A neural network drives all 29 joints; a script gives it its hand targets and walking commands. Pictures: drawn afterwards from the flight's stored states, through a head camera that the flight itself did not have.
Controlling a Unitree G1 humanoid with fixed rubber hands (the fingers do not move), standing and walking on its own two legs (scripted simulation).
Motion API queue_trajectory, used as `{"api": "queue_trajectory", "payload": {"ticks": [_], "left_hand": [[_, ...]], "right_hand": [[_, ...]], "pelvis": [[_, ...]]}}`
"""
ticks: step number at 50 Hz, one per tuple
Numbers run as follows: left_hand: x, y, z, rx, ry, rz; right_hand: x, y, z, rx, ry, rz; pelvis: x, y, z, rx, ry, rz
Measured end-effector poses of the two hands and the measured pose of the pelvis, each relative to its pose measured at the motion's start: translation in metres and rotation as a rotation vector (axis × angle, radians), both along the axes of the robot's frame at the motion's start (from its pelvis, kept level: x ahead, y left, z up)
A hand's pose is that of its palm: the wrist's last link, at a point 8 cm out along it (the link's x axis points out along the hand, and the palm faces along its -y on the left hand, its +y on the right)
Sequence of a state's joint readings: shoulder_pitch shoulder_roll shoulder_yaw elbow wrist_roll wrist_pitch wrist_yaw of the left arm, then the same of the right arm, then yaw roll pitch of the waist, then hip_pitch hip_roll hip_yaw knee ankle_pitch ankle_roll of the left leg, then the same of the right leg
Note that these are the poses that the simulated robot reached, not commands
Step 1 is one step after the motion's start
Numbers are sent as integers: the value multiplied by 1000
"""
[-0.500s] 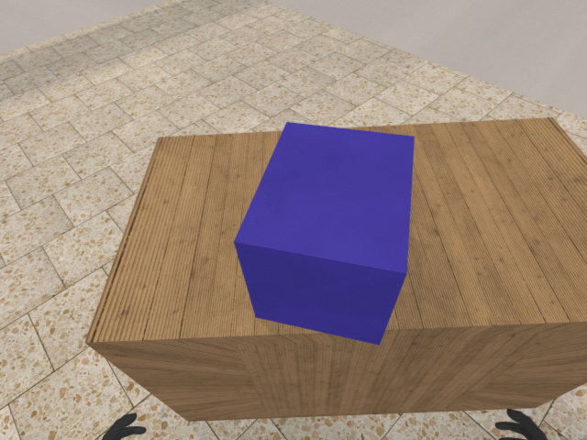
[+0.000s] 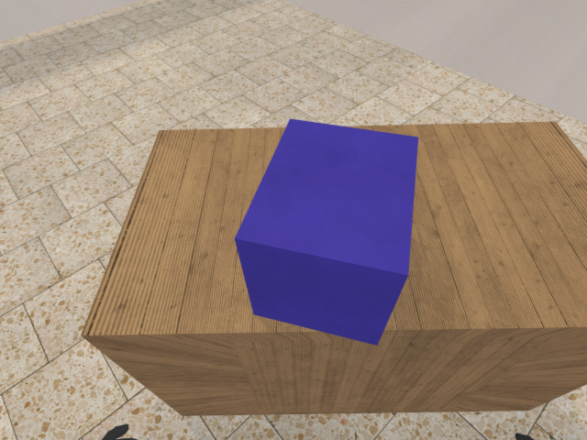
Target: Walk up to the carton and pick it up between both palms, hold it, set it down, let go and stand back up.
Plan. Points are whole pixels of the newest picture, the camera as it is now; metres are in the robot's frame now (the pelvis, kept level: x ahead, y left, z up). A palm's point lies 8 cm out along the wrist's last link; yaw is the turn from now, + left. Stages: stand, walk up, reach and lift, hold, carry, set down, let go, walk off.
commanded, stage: walk up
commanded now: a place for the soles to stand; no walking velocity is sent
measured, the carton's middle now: (332, 229) +0.43 -0.03 -0.01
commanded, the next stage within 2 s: stand in 0.78 s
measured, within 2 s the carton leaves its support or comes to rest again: neither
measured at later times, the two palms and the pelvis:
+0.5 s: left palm out of the picture +0.08 +0.30 -0.13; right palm out of the picture +0.08 -0.33 -0.12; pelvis -0.02 -0.01 -0.02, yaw +2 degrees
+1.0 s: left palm out of the picture +0.04 +0.27 -0.13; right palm out of the picture +0.05 -0.33 -0.12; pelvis -0.04 -0.03 -0.01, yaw +0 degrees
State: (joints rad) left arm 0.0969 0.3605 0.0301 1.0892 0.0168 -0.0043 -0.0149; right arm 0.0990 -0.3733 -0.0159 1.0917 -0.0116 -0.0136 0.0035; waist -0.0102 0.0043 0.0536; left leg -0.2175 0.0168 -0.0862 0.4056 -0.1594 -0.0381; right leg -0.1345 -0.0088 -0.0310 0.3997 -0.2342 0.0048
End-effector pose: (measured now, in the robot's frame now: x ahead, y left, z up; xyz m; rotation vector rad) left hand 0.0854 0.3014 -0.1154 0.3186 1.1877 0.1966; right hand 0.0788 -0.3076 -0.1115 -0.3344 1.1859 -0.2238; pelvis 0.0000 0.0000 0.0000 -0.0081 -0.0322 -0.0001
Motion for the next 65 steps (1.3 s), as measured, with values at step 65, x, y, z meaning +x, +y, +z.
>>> {"api": "queue_trajectory", "payload": {"ticks": [65], "left_hand": [[-23,-36,1,18,-24,1]], "right_hand": [[-12,-18,4,29,-154,38]], "pelvis": [[-58,-28,-6,12,-3,2]]}}
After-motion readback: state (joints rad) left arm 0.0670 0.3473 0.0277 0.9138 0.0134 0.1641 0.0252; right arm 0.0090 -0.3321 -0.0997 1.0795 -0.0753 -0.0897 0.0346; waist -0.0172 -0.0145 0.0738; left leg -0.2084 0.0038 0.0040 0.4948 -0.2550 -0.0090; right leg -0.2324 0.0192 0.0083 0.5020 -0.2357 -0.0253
